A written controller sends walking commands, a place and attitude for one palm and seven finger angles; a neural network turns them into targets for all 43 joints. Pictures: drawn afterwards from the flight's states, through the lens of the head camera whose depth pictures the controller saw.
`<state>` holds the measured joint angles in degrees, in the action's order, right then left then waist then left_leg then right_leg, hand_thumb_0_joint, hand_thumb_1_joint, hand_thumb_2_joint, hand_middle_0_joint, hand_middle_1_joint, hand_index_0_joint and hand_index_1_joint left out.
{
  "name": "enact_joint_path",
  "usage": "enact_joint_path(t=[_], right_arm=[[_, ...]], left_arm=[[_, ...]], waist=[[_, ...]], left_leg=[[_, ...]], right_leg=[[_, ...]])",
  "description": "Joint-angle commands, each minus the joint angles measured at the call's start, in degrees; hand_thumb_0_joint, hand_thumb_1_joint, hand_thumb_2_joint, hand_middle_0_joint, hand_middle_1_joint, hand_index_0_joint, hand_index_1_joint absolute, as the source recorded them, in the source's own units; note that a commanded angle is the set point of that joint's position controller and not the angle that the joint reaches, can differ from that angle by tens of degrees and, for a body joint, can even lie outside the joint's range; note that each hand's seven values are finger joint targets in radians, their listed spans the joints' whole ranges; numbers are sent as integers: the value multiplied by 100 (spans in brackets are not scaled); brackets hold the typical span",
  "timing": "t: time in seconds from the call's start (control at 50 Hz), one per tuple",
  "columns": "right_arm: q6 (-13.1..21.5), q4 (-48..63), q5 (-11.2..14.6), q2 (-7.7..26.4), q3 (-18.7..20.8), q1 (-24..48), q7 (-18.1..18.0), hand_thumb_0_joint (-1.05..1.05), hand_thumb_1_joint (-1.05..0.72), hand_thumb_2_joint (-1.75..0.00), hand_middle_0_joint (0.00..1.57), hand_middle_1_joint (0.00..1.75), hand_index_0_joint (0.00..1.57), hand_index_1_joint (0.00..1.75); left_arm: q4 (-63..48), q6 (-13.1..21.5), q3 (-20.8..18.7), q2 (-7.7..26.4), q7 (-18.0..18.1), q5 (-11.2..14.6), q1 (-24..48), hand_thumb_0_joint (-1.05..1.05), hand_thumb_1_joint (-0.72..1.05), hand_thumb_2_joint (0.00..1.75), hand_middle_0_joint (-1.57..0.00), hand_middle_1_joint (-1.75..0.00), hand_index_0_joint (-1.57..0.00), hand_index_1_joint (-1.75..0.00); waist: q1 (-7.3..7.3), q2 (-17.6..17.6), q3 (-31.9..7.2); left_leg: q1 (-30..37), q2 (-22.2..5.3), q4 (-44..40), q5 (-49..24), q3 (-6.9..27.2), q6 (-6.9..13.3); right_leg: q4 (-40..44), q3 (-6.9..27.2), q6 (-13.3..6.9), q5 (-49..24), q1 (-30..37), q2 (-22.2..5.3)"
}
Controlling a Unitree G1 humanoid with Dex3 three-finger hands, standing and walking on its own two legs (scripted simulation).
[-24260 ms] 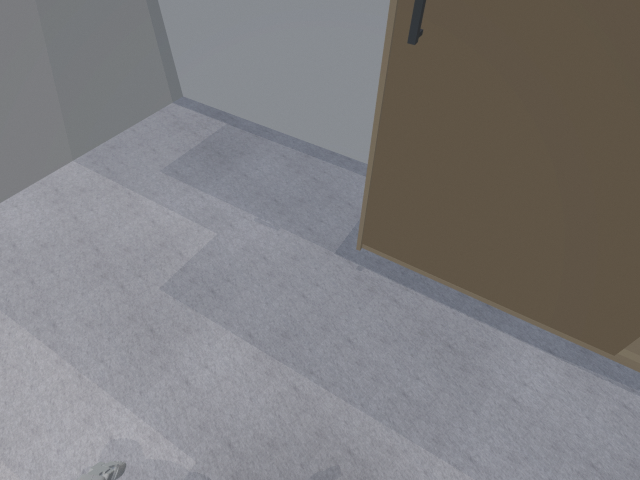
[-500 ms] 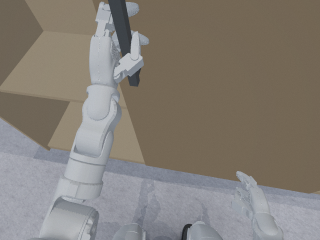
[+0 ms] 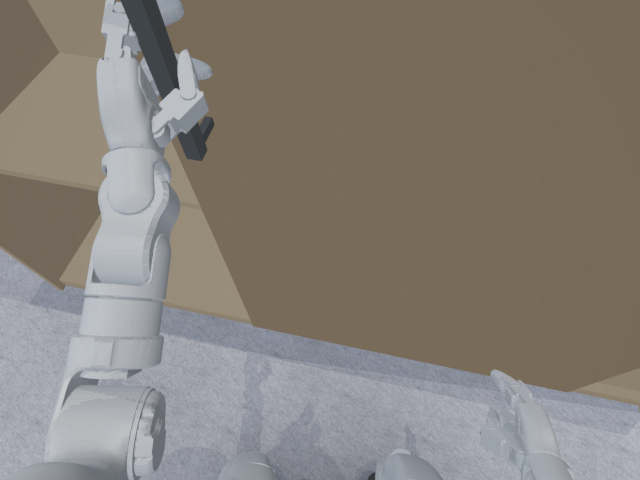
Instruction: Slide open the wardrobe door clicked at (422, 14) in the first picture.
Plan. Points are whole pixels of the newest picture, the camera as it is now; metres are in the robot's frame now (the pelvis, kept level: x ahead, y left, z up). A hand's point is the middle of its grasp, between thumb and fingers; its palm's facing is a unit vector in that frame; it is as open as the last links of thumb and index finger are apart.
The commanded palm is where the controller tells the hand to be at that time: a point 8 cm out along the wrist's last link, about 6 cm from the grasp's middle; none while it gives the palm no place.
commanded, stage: step sideways, sliding the door along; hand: left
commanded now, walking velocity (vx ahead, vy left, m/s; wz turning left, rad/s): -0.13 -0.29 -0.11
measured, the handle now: (174, 61) +0.45 +0.23 +0.22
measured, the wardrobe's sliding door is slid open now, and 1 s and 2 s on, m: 0.68 0.68 0.68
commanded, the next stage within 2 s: stop walking and hold the door there in 0.04 s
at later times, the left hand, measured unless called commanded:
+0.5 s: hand (195, 95) +0.42 +0.20 +0.22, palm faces +0.42 -0.90 -0.11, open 6.6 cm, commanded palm +0.38 +0.22 +0.21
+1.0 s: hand (192, 96) +0.41 +0.20 +0.22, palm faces +0.38 -0.92 -0.13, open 6.7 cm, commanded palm +0.38 +0.22 +0.21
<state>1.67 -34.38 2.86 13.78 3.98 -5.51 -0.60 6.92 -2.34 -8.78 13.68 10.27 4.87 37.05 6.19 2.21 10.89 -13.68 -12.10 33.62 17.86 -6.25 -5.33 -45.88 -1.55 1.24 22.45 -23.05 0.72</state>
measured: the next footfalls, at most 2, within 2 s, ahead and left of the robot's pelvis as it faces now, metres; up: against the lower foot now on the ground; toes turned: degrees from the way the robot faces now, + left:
left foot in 0.38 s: +0.05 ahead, +0.06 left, +0.00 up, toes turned +6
left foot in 1.90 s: +0.00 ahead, +0.25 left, +0.00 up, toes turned -10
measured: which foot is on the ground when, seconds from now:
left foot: down 0.00-0.14, up 0.16-0.36, down 0.38-1.00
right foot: down 0.00-1.00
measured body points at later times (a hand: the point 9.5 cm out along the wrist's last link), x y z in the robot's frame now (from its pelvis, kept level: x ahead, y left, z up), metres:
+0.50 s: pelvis +0.01 -0.04 +0.00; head +0.03 -0.04 +0.45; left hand +0.39 +0.24 +0.22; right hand +0.17 -0.31 -0.08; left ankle +0.01 +0.06 -0.73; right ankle +0.03 -0.17 -0.72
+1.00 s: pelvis -0.02 -0.03 +0.00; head -0.03 -0.02 +0.45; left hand +0.38 +0.24 +0.23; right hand +0.07 -0.31 -0.09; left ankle +0.01 +0.06 -0.73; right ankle +0.02 -0.17 -0.73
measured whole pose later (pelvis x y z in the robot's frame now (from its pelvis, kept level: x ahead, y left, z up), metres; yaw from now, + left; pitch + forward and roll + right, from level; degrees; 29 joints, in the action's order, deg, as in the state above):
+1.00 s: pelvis -0.02 -0.03 +0.00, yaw -8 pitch -1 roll +0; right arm -0.3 -40.7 2.3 15.8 -0.3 -13.8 -6.6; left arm 26.1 -2.7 -18.3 26.3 10.5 3.9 30.0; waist -1.1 0.3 -1.8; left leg -13.3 -3.9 30.5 15.9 -13.3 2.2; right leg -27.6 -0.8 1.2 9.2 -17.1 -1.4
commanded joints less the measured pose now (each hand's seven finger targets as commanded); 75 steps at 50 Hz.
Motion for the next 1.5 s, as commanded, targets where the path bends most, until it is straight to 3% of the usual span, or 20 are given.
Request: enact_joint_path(t=[0.0,0.08,0.12,0.14,0.16,0.18,0.22,0.3,0.36,0.4,0.42,0.48,0.54,0.58,0.8,1.1,1.26,1.36,1.42,1.48], right_arm=[[405,978,49,650,123,437,181,0,-90,-90,20,30,20,30],[473,1040,143,670,43,455,164,0,-90,-90,20,30,20,30],[501,1047,170,433,-35,482,60,0,-90,-90,20,30,20,30],[422,620,57,739,154,6,-145,0,-90,-90,20,30,20,30],[350,678,47,593,87,65,-223,0,-90,-90,20,30,20,30],[439,735,66,410,-74,239,-248,0,-90,-90,20,30,20,30],[523,482,-21,443,-241,314,-347,0,-90,-90,20,30,20,30],[425,558,-1,531,-233,322,-508,0,-90,-90,20,30,20,30],[333,694,103,879,-90,435,-447,0,-90,-90,20,30,20,30],[372,717,18,824,-180,414,-385,0,-90,-90,20,30,20,30],[385,679,-58,878,-177,412,-407,0,-90,-90,20,30,20,30],[310,622,-25,919,-221,218,-359,0,-90,-90,20,30,20,30],[212,727,-42,914,-247,209,-448,0,-90,-90,20,30,20,30],[167,622,-23,889,-212,53,-519,0,-90,-90,20,30,20,30],[123,378,-46,1005,-217,81,-646,0,-90,-90,20,30,20,30],[109,226,-42,1017,-168,-82,-674,0,-90,-90,20,30,20,30],[-184,371,-15,1004,-151,139,-697,0,-90,-90,20,30,20,30],[-304,432,29,973,-188,326,-686,0,-90,-90,20,30,20,30],[-207,448,32,1008,-185,326,-645,0,-90,-90,20,30,20,30],[-17,348,43,956,-209,282,-530,0,-90,-90,20,30,20,30]], left_arm=[[-2367,1027,1574,-407,-650,-37,2803,0,90,90,-45,-140,-45,-140],[-2349,1005,1169,110,-622,-49,2478,0,90,90,-45,-140,-45,-140],[-2433,1009,937,644,-516,-98,2363,0,90,90,-45,-140,-45,-140],[-163,954,-2604,4085,-177,-236,852,0,90,90,-45,-140,-45,-140],[-662,886,-1594,3053,-280,-169,853,0,90,90,-45,-140,-45,-140],[-1467,920,-1221,2560,-293,-136,1303,0,90,90,-45,-140,-45,-140],[-1546,943,-1648,2873,-100,-149,1447,0,90,90,-45,-140,-45,-140],[-1607,964,-1324,2502,-116,-166,1324,0,90,90,-45,-140,-45,-140],[-1632,893,-907,2093,-157,-61,1160,0,90,90,-45,-140,-45,-140],[-1458,857,-593,1797,-245,-116,1040,0,90,90,-45,-140,-45,-140],[-1644,910,-867,2214,-207,-166,1322,0,90,90,-45,-140,-45,-140],[-1127,841,-1076,2421,-177,-207,981,0,90,90,-45,-140,-45,-140],[-996,789,-1204,2619,-163,-199,791,0,90,90,-45,-140,-45,-140],[-770,723,-1333,2773,-104,-172,714,0,90,90,-45,-140,-45,-140],[-62,651,-764,2336,-133,-167,1455,0,90,90,-45,-140,-45,-140],[217,773,-748,2384,-149,-193,1682,0,90,90,-45,-140,-45,-140],[-69,695,-632,2344,-68,-176,1996,0,90,90,-45,-140,-45,-140],[-45,651,-376,2059,-76,-119,2370,0,90,90,-45,-140,-45,-140],[-152,716,-270,1963,-126,-95,2719,0,90,90,-45,-140,-45,-140],[-218,671,11,1584,-162,-56,2887,0,90,90,-45,-140,-45,-140]], waist=[[-701,1795,-3102],[-653,1312,-3070],[-697,-208,-3207],[-490,-1286,-3350],[-257,-1670,-3432],[-287,-1321,-3493],[-439,-648,-3678],[-536,-1019,-4068],[-451,401,-3706],[-575,1165,-3205],[-561,1747,-3064],[-568,1020,-2963],[-673,412,-2971],[-658,61,-3348],[-587,482,-2795],[-614,343,-2851],[-666,23,-3227],[-675,170,-3218],[-647,989,-3085],[-682,958,-3139]], left_leg=[[2866,-1353,-175,-6139,282,1011],[1946,-905,466,-5064,-164,713],[510,-21,1552,-1993,-419,563],[-567,489,2168,834,-451,164],[-1326,768,2834,2072,195,203],[-1575,716,2919,2285,467,250],[-1377,759,1886,1859,426,290],[165,938,-226,-285,42,321],[1587,-552,-474,-4260,918,916],[1745,-756,-687,-4792,863,1040],[1936,-702,-690,-5413,797,1029],[1709,-555,-363,-5010,381,888],[658,-26,-180,-3303,37,504],[656,236,-45,-2411,27,443],[487,-37,-1166,-1114,217,678],[642,-10,-1061,-1416,162,641],[562,282,-159,-1990,223,515],[690,39,-371,-2240,478,661],[976,-466,-925,-3247,875,1015],[1676,-496,-697,-4600,703,1187]], right_leg=[[342,87,-64,-209,-348,-126],[1711,-249,-61,-1998,1190,-2],[1800,500,-381,-6426,2318,-1103],[1527,1149,-715,-8039,2668,-1609],[1344,1524,-943,-8440,3093,-1888],[1272,1718,-1067,-8395,3269,-2070],[1205,1576,-1181,-8050,3293,-2071],[1060,1029,-645,-6469,2634,-1529],[1214,407,20,-2360,942,-560],[885,135,1,-559,262,-194],[844,105,-36,-199,34,-220],[1454,7,-103,-1062,571,-240],[1596,293,-222,-4377,1569,-788],[1611,694,-357,-4921,1741,-1030],[1865,199,-107,-1978,1112,-481],[1839,222,-112,-2370,1012,-560],[1459,724,-359,-3872,1090,-1428],[849,278,-164,-2294,520,-1220],[-243,-155,22,136,-51,-633],[-359,-281,83,483,-214,-529]])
